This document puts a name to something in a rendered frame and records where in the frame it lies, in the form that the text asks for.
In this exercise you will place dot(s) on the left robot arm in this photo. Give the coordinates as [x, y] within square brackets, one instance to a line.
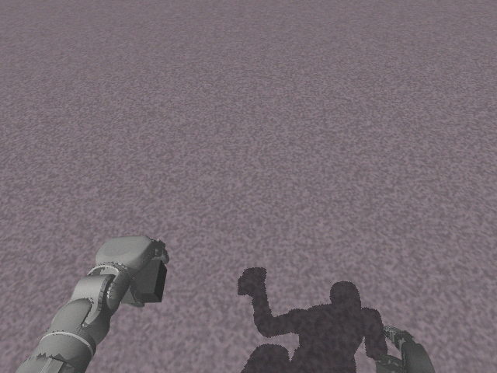
[79, 326]

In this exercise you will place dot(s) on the right robot hand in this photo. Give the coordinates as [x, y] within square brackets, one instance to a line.
[414, 358]

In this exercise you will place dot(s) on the left robot hand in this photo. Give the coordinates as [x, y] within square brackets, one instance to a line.
[132, 253]

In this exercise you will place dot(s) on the small box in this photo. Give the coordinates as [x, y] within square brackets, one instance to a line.
[150, 281]

